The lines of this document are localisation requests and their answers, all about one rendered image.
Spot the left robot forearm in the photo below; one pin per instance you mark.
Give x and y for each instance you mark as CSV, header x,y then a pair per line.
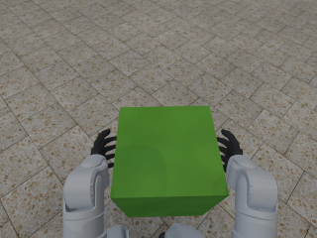
x,y
83,202

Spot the right robot hand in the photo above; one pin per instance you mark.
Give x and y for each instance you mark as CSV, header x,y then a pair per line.
x,y
233,147

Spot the left robot hand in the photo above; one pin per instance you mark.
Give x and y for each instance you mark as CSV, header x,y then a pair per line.
x,y
99,146

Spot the robot left thigh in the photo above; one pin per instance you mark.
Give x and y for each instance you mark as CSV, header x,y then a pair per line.
x,y
118,232

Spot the carton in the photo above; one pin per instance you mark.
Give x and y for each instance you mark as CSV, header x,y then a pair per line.
x,y
167,162

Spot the robot right shin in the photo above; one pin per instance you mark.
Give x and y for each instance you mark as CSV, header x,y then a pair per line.
x,y
174,224

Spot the right robot forearm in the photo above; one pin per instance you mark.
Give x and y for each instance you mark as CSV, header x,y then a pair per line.
x,y
256,199

